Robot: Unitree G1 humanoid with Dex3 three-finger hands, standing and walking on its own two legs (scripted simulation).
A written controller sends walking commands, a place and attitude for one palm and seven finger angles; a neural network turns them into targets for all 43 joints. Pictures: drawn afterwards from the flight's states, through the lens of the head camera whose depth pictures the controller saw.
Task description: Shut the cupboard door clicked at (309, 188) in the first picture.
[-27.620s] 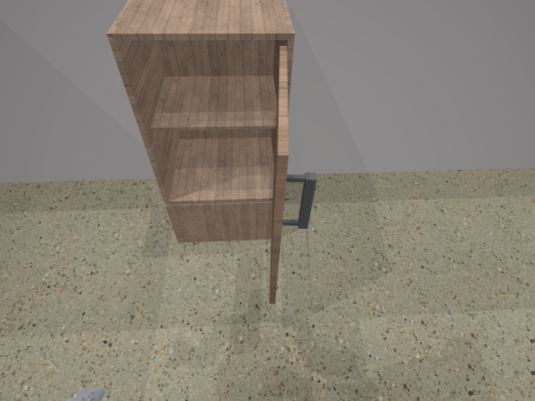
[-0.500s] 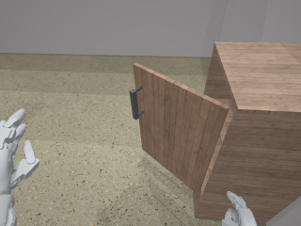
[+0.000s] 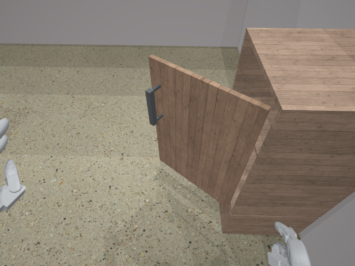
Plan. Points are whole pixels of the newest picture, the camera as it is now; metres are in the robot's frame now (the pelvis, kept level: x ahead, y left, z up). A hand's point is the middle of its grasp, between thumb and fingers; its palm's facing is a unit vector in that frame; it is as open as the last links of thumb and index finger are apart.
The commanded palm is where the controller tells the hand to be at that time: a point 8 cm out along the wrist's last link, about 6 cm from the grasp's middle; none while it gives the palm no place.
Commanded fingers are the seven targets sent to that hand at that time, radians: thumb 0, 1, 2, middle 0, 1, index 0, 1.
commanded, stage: step back with the hand held close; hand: left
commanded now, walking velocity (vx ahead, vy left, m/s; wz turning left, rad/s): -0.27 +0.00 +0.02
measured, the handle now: (155, 105) +0.66 +0.12 -0.05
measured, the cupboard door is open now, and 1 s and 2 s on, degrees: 52 52 52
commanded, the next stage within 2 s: stop stepping back and stand still in 1.02 s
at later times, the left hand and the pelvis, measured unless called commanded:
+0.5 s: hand out of the picture +0.13 +0.26 +0.16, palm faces +0.48 -0.76 -0.43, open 7.5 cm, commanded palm +0.06 +0.29 +0.18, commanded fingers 0.00 0.90 0.90 -0.20 -0.30 -0.20 -0.30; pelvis -0.07 -0.01 -0.02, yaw +1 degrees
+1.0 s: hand out of the picture +0.00 +0.26 +0.19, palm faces +0.56 -0.70 -0.44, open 7.5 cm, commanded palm -0.08 +0.29 +0.18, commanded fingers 0.00 0.90 0.90 -0.20 -0.30 -0.20 -0.30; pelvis -0.17 -0.03 -0.03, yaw +10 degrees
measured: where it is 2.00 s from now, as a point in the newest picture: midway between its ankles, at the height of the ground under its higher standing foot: outside the picture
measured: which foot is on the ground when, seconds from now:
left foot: down 0.00-1.00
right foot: down 0.00-0.86, up 0.88-1.00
